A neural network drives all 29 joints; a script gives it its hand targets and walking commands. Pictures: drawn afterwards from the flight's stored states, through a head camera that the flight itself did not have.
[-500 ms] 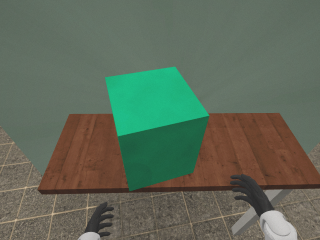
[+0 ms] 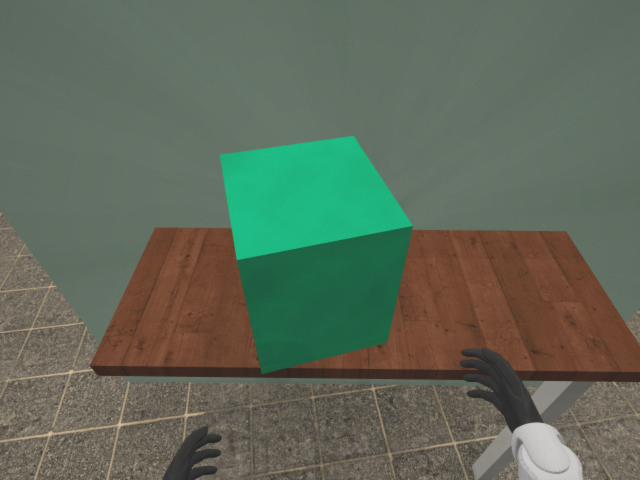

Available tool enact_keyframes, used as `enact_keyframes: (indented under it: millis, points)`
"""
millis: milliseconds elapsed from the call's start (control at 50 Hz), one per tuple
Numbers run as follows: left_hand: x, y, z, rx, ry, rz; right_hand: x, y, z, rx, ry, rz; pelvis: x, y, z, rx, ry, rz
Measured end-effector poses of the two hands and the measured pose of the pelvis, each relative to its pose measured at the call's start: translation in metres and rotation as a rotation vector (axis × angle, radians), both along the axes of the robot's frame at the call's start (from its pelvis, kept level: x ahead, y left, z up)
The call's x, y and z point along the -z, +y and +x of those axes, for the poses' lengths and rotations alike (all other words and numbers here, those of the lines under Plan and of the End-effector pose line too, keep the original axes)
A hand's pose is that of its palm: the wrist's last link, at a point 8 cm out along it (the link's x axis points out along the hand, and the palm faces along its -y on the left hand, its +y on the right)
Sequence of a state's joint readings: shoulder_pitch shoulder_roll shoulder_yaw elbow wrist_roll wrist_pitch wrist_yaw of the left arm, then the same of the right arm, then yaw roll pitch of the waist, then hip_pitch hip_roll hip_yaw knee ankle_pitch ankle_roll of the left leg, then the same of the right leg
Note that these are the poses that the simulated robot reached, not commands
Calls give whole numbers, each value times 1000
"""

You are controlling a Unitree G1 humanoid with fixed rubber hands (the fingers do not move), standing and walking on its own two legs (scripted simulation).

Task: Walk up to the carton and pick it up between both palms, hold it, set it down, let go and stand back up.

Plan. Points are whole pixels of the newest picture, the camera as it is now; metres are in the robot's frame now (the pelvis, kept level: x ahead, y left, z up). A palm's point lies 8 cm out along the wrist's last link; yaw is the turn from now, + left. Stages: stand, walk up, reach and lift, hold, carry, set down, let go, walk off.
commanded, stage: stand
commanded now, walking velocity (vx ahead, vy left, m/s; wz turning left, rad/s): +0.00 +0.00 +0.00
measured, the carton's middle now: (308, 253) +0.42 +0.05 +0.05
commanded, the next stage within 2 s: none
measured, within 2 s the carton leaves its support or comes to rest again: neither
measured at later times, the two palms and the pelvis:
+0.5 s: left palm out of the picture +0.07 +0.26 -0.12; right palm (520, 418) +0.21 -0.21 -0.02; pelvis +0.00 +0.00 -0.01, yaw +1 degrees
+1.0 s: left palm out of the picture +0.14 +0.26 -0.11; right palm (516, 417) +0.21 -0.21 -0.02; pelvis +0.02 +0.02 -0.01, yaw +0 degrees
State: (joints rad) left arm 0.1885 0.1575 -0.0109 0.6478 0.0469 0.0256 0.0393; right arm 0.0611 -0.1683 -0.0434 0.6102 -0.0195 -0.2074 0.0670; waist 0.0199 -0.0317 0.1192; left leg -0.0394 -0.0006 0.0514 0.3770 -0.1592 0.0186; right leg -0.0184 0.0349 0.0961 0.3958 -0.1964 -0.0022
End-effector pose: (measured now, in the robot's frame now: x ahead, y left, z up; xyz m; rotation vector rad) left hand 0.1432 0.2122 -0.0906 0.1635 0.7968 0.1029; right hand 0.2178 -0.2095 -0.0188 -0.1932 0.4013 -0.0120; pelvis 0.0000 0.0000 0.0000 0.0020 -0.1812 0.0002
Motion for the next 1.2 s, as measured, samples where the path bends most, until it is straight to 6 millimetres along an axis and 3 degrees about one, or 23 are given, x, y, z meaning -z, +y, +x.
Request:
enact_keyframes:
  millis: [240,360,600,960,1200]
  points:
    - [14,50,-74,-114,168,80,7,-6,-6,-36,-17,-23,10,-6,-6,-25,140,-11]
    - [21,55,-86,-122,209,72,6,-5,-6,-47,-15,-51,12,-2,-1,-24,157,-9]
    - [28,42,-58,-53,189,17,4,-3,-5,-32,3,-79,13,5,7,-12,176,-5]
    - [24,50,-8,14,147,31,3,1,-5,-2,16,-89,12,16,21,3,175,-3]
    - [23,54,0,24,137,25,3,3,-5,25,22,-94,12,24,21,16,165,-2]
